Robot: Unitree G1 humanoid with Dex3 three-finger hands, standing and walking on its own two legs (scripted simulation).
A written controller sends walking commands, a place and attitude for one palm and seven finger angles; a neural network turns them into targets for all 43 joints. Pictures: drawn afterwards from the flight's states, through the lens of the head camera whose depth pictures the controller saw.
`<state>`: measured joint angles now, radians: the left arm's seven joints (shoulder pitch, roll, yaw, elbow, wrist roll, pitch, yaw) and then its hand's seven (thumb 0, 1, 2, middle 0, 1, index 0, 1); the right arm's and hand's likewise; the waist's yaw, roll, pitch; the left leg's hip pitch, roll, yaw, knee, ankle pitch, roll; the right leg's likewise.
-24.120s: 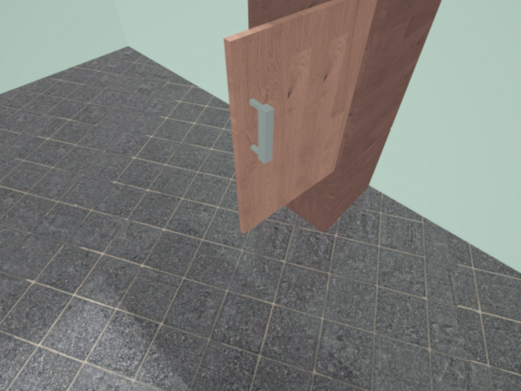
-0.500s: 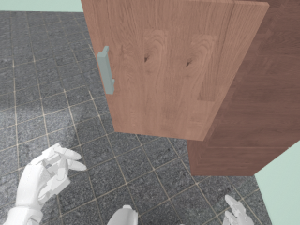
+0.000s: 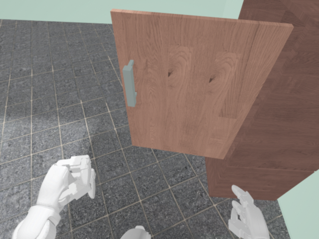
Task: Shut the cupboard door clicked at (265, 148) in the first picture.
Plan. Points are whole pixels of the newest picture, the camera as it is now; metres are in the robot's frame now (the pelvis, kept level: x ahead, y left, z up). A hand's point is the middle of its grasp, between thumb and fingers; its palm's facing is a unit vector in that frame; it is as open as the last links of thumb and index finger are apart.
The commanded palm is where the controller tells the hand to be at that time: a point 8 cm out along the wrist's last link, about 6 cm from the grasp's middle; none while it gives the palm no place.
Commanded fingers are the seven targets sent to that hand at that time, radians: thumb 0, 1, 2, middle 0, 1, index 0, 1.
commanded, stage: raise the hand and make a fist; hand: left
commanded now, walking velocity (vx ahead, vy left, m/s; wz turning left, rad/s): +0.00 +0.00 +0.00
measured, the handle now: (131, 83) +0.53 +0.14 +0.10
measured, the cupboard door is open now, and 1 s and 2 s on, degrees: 84 84 84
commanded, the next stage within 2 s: bring the fist close to the handle in 0.54 s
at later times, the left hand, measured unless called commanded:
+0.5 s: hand (94, 173) +0.23 +0.16 +0.11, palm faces -0.04 -1.00 -0.07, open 3.1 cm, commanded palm +0.21 +0.21 +0.10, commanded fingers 0.00 0.90 0.90 -1.30 -1.50 -1.30 -1.50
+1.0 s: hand (119, 146) +0.30 +0.13 +0.09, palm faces -0.14 -0.99 -0.03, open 3.1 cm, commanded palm +0.29 +0.19 +0.10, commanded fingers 0.00 0.90 0.90 -1.30 -1.50 -1.30 -1.50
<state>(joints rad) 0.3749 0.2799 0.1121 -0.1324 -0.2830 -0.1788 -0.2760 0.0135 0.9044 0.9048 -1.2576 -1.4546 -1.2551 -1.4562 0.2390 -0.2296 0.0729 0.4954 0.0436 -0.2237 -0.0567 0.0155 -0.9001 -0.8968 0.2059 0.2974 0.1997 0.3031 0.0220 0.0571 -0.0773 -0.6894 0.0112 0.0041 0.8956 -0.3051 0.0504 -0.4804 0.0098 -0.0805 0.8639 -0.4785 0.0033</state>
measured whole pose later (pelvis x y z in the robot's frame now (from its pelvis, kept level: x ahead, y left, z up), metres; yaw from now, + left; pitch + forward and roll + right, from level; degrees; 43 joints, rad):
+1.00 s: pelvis +0.02 -0.02 +0.01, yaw -1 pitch +6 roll -1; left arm 0.06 0.25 0.10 0.11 -0.27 -0.17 -0.26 0.01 0.90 0.90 -1.30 -1.50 -1.30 -1.50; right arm 0.24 -0.26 0.04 0.60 0.05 -0.23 -0.06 0.02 -0.90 -0.90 0.20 0.30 0.20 0.30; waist -0.01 0.06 -0.06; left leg -0.62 0.01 0.02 0.81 -0.29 0.02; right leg -0.44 0.01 -0.06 0.82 -0.48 -0.02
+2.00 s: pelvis +0.02 -0.04 +0.01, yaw -3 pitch +9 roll +0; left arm -0.50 0.27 0.20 0.76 -0.19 -0.30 -0.15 0.02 0.90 0.90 -1.30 -1.50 -1.30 -1.50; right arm 0.35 -0.27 0.00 0.66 0.05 -0.04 -0.01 0.01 -0.90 -0.90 0.20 0.30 0.20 0.30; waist -0.06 0.04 -0.07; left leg -0.67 0.04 0.04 0.80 -0.28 0.00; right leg -0.52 0.04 -0.03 0.84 -0.47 -0.04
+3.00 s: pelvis -0.01 -0.01 -0.03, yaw -3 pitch +19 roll -4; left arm -1.12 0.44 0.19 1.26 -0.12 -0.29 -0.30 0.02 0.90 0.90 -1.30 -1.50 -1.30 -1.50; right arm 0.39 -0.29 0.02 0.72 0.01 -0.08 0.00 0.01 -0.90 -0.90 0.20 0.30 0.20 0.30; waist -0.17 0.05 -0.08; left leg -1.02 0.04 0.01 1.00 -0.31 0.04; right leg -0.84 0.03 -0.07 1.00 -0.50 -0.01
